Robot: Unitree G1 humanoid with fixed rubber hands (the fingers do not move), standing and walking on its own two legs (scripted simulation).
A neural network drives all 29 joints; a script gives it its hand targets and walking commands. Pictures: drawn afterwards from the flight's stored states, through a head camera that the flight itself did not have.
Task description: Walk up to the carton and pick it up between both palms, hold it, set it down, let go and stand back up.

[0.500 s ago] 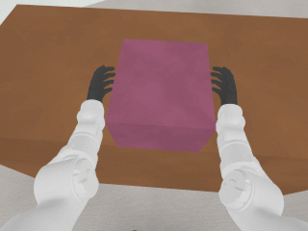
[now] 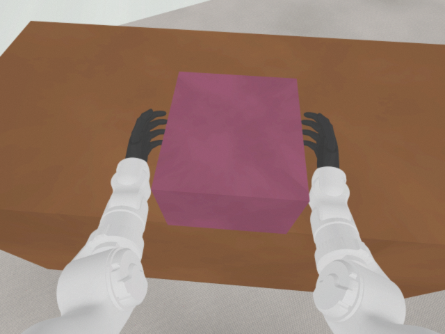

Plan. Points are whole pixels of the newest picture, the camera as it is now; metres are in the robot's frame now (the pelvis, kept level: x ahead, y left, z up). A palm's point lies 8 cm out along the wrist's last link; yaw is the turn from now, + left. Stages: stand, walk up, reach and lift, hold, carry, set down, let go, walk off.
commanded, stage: reach and lift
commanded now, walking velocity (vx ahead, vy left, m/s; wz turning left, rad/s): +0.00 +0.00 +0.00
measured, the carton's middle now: (232, 151) +0.48 +0.01 +0.00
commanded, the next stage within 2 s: none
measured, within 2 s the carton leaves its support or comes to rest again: leaves its support in 0.26 s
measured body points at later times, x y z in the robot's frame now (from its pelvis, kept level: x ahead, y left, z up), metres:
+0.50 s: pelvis -0.01 +0.00 +0.00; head +0.08 +0.01 +0.44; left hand +0.43 +0.18 +0.06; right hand +0.43 -0.16 +0.06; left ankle -0.03 +0.12 -0.74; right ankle -0.03 -0.12 -0.74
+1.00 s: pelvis -0.04 +0.00 +0.00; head +0.01 +0.01 +0.45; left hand +0.39 +0.18 +0.06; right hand +0.39 -0.16 +0.08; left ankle -0.03 +0.12 -0.74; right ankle -0.03 -0.12 -0.74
